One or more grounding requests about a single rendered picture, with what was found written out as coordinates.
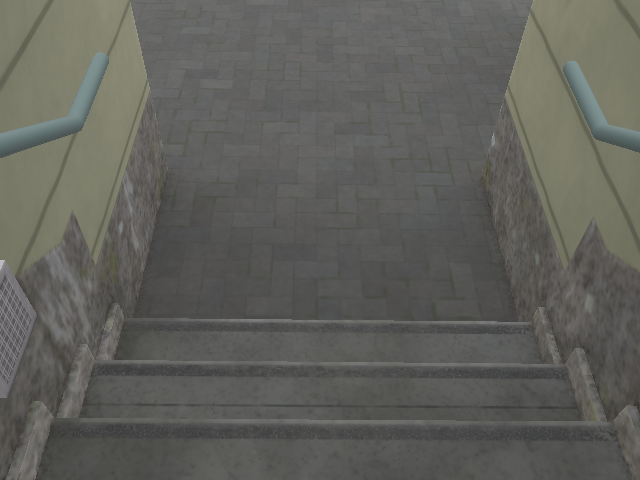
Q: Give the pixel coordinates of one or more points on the stairs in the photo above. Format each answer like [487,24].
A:
[283,399]

